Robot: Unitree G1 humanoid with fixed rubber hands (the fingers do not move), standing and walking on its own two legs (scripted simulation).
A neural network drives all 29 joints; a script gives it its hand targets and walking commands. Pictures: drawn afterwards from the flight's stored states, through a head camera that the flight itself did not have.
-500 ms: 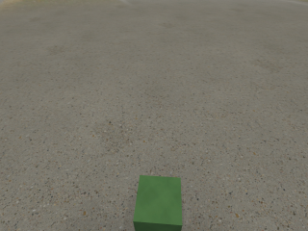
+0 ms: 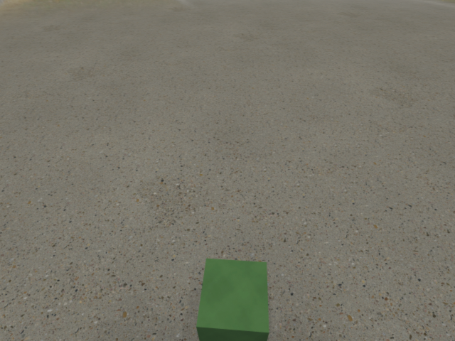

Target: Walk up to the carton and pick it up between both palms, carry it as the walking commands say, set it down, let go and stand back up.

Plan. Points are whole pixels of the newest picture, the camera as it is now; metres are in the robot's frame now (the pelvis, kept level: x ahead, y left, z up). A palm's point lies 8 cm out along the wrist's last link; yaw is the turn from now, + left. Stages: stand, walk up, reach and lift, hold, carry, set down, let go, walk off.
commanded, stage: walk up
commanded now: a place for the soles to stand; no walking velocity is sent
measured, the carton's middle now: (234, 304) +0.49 -0.02 -0.65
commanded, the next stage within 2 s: none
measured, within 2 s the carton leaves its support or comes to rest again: neither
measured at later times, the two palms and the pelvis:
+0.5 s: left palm out of the picture +0.07 +0.31 -0.09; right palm out of the picture +0.09 -0.30 -0.11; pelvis +0.00 +0.00 +0.00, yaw +0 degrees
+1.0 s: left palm out of the picture +0.07 +0.31 -0.09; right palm out of the picture +0.09 -0.30 -0.11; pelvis +0.00 +0.00 +0.00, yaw +0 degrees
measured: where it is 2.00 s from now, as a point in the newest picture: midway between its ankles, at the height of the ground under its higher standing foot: outside the picture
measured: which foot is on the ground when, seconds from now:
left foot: down 0.00-1.00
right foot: down 0.00-1.00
